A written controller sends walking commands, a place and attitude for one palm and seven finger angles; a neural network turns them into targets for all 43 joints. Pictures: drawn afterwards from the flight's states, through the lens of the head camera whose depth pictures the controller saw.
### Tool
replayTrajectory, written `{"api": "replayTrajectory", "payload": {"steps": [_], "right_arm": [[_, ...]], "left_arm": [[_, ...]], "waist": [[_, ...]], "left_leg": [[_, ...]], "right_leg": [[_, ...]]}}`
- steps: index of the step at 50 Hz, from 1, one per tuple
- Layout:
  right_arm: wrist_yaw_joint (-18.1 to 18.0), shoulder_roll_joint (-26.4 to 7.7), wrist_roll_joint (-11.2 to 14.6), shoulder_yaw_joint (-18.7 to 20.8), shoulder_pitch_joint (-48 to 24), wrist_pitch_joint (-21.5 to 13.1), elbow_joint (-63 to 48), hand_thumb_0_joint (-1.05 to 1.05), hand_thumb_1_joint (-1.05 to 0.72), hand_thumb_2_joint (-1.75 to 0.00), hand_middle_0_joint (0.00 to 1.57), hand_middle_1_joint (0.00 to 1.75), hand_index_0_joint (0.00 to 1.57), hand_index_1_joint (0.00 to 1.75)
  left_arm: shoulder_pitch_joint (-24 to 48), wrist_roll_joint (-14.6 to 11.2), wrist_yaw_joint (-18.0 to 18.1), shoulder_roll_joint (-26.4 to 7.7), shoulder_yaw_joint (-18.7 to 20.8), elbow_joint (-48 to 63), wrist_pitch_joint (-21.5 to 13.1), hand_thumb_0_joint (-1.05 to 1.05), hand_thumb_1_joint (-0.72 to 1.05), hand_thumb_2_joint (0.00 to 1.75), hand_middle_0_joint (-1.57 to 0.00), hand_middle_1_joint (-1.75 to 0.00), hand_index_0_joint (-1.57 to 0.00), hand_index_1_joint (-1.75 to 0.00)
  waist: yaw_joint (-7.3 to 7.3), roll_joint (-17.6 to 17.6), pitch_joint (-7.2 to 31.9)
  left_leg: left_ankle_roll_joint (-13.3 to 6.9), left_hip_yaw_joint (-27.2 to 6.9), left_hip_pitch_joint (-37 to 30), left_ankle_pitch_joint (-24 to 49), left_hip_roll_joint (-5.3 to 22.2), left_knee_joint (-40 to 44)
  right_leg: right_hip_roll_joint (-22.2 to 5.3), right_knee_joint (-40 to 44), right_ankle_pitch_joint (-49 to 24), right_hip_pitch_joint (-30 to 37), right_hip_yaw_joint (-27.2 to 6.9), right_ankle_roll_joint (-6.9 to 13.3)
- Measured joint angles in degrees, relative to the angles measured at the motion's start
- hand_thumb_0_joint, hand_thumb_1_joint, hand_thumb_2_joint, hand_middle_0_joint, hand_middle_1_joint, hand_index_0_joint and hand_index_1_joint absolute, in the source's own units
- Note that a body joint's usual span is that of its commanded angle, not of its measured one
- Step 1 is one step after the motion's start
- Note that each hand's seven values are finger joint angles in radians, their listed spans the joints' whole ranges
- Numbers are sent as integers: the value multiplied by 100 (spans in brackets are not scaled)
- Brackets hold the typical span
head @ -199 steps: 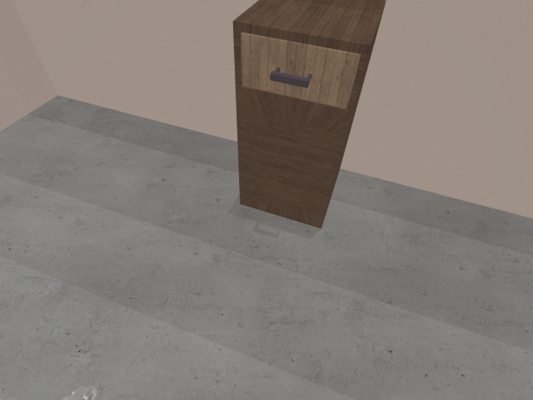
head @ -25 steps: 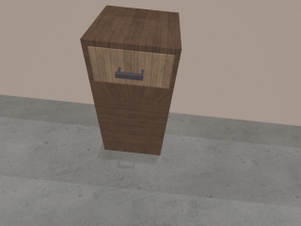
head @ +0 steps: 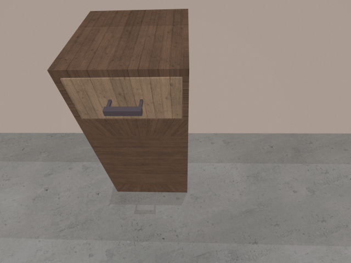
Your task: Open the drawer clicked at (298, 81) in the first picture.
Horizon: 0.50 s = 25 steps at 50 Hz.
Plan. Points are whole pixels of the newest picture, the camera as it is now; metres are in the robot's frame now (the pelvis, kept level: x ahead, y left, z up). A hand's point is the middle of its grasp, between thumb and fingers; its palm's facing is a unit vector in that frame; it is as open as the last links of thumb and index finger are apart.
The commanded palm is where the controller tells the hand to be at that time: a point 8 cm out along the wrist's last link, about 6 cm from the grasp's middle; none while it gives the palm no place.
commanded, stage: come to a stop and stand still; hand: left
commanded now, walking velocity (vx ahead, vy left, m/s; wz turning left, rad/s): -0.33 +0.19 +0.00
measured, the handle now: (124, 106) +0.58 +0.19 -0.01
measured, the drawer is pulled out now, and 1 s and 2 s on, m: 0.00 0.00 0.00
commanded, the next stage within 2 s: look again from close up in 1.64 s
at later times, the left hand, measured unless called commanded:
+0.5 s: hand out of the picture +0.07 +0.22 -0.17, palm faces +0.09 -0.97 -0.21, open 7.3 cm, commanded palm none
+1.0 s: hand out of the picture +0.08 +0.19 -0.15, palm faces +0.01 -0.97 -0.24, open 7.4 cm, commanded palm none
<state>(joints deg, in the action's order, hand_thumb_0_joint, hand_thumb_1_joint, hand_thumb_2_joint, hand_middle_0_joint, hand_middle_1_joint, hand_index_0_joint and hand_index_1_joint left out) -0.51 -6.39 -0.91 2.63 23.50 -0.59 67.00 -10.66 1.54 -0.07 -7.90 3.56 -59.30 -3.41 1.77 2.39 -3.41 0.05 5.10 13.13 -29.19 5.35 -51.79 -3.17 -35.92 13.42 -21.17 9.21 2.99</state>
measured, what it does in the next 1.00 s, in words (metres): steps on the spot: left foot, then right foot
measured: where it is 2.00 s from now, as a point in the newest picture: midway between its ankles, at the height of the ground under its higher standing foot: outside the picture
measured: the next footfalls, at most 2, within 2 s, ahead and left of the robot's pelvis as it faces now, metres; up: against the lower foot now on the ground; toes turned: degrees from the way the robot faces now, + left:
left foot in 0.34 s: +0.11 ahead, +0.13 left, +0.00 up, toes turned +6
right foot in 0.70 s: +0.03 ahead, -0.13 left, +0.00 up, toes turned -2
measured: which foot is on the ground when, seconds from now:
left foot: up 0.00-0.32, down 0.34-1.00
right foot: down 0.00-0.34, up 0.36-0.68, down 0.70-1.00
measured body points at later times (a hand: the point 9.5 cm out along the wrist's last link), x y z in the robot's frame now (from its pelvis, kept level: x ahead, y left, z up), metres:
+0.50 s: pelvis +0.04 +0.02 +0.01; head +0.07 +0.05 +0.46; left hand +0.07 +0.27 -0.15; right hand +0.15 -0.20 -0.12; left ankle +0.07 +0.12 -0.72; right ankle +0.00 -0.11 -0.66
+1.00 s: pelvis +0.00 -0.01 +0.00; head -0.02 +0.00 +0.45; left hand +0.08 +0.25 -0.14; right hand +0.04 -0.29 -0.13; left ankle +0.07 +0.12 -0.72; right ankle -0.01 -0.13 -0.72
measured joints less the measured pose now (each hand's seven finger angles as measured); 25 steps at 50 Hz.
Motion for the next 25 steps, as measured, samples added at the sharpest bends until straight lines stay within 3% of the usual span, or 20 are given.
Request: {"api": "replayTrajectory", "payload": {"steps": [3,8,15,17,20,23,25], "right_arm": [[-57,-146,7,21,-307,54,-113,1,-91,-90,20,30,20,30],[-112,-312,54,35,-913,151,-495,0,-91,-90,20,30,19,30],[-73,-439,41,88,-1622,261,-965,0,-91,-90,19,30,19,30],[-57,-452,24,71,-1680,206,-1072,0,-91,-90,20,30,19,30],[-77,-338,-25,-7,-1727,151,-1145,0,-91,-90,20,30,19,30],[-133,-241,-45,-89,-1719,132,-1146,0,-91,-90,20,30,20,30],[-151,-181,-37,-124,-1694,111,-1118,0,-91,-90,20,30,20,30]], "left_arm": [[-37,-29,170,33,26,-8,31,-1,95,89,-20,-30,-20,-30],[-37,6,227,-17,-55,-46,221,-1,95,89,-20,-30,-20,-30],[-11,30,214,-87,-23,55,429,0,93,89,-20,-30,-20,-30],[-57,8,206,-142,-12,87,486,0,92,89,-20,-30,-20,-30],[-39,-32,212,-300,8,119,586,0,92,89,-20,-30,-20,-30],[-84,-27,189,-383,34,102,598,0,91,89,-20,-30,-20,-30],[-147,-28,169,-422,39,85,583,0,91,89,-20,-30,-20,-30]], "waist": [[-65,54,59],[-158,-26,77],[-315,-199,-95],[-312,-228,-76],[-348,-468,-113],[-347,-492,-77],[-338,-492,-36]], "left_leg": [[15,-150,670,383,-28,-715],[155,-155,967,531,-151,285],[204,-155,822,872,-327,1075],[95,-114,500,1545,-281,1773],[-178,-18,492,1363,-398,1767],[-219,-2,402,1492,-394,2052],[-218,16,327,1632,-393,2282]], "right_leg": [[112,443,-33,324,105,5],[144,836,-119,562,94,32],[26,563,82,559,70,-110],[13,301,228,464,81,-193],[11,-640,1120,127,-323,-321],[205,-1820,1375,-181,-752,-384],[230,-2123,1276,-201,-879,-445]]}}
